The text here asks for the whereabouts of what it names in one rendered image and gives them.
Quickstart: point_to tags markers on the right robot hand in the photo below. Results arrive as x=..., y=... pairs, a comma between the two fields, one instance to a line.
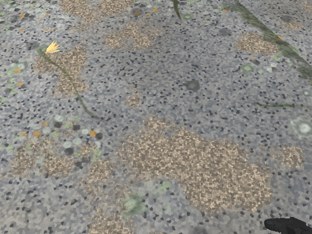
x=290, y=225

